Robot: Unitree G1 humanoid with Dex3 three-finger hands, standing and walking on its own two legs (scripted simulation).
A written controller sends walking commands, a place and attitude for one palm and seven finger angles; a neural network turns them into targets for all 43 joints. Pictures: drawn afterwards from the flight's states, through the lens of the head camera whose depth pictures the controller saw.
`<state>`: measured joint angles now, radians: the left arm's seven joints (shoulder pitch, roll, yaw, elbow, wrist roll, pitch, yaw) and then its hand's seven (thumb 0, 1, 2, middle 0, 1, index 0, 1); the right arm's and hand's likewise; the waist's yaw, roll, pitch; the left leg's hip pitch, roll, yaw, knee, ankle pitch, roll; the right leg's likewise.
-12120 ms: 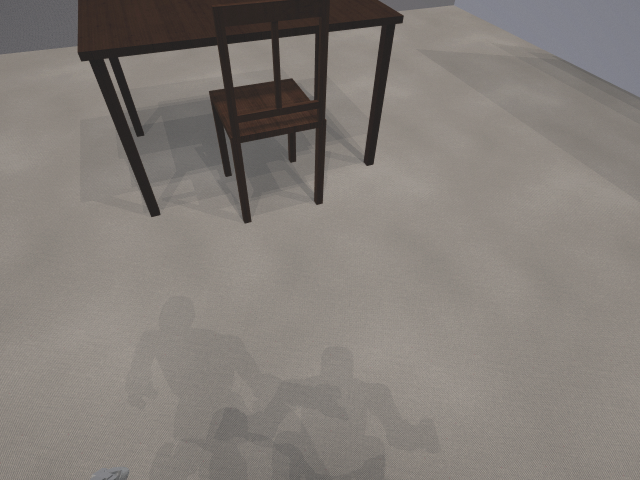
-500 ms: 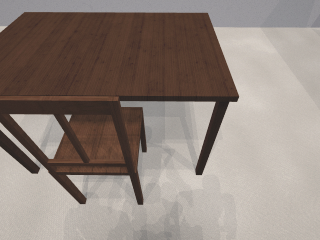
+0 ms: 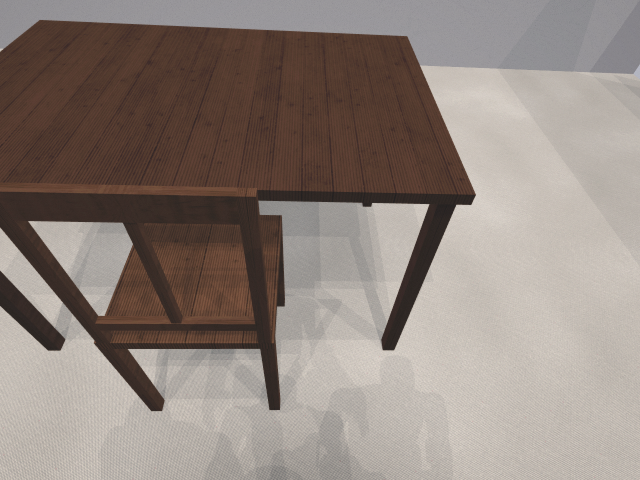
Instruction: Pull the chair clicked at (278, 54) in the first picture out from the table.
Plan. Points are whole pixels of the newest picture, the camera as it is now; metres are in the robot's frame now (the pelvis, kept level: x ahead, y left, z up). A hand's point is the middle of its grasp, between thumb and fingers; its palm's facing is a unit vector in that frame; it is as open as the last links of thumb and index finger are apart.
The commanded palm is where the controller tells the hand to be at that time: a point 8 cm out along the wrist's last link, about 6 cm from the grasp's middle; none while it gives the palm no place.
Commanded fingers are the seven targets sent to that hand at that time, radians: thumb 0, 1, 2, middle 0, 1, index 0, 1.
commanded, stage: come to a stop and stand still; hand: left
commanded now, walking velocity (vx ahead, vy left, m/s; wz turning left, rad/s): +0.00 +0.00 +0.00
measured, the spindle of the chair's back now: (157, 277) +0.44 +0.31 -0.09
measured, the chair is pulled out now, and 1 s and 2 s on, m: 0.00 0.00 0.00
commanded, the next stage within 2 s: look again from close up in 1.58 s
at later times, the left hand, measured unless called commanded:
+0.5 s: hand out of the picture -0.07 +0.20 -0.18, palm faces +0.02 -0.99 -0.16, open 7.3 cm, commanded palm none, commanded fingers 0.00 0.90 0.90 -0.20 -0.30 -0.20 -0.30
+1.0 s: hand out of the picture -0.12 +0.20 -0.17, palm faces +0.07 -0.99 -0.15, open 7.3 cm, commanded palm none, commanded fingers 0.00 0.90 0.90 -0.20 -0.30 -0.20 -0.30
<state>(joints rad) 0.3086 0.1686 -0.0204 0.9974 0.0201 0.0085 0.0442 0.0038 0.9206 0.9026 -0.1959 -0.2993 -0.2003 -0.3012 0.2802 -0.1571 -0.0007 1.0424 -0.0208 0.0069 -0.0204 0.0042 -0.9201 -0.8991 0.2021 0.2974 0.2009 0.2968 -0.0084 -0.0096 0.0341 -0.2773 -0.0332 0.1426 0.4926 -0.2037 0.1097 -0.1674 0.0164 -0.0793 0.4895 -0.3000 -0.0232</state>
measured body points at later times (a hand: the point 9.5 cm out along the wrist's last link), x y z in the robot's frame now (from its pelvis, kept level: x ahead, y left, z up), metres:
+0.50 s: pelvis -0.01 +0.04 +0.00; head -0.01 +0.05 +0.45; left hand -0.07 +0.25 -0.16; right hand +0.00 -0.19 -0.15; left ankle +0.05 +0.05 -0.73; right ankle -0.02 -0.10 -0.73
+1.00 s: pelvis -0.03 +0.06 +0.00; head -0.03 +0.07 +0.45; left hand -0.13 +0.26 -0.16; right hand -0.02 -0.16 -0.15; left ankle +0.05 +0.05 -0.73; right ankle -0.02 -0.10 -0.73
